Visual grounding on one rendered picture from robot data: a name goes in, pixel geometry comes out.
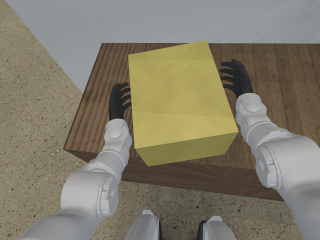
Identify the right robot hand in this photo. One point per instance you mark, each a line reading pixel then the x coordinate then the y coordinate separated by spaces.
pixel 241 82

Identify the left robot forearm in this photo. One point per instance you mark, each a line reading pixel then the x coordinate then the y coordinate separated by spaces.
pixel 115 153

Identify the pedestal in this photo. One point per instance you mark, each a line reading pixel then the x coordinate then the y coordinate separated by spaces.
pixel 286 77

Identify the left robot hand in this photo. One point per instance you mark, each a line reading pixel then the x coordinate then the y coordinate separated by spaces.
pixel 116 108

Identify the right robot foot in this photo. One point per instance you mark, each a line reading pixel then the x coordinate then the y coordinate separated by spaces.
pixel 200 230

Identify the carton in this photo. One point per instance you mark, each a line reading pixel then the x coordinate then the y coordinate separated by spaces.
pixel 180 110

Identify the robot right upper arm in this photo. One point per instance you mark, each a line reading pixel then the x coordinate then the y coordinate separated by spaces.
pixel 292 167

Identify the robot right thigh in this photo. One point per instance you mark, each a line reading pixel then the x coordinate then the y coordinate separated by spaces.
pixel 217 230

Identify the robot left upper arm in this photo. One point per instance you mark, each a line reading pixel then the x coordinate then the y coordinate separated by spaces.
pixel 88 198

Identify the right robot forearm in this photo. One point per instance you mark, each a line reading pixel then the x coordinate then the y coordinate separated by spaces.
pixel 256 128

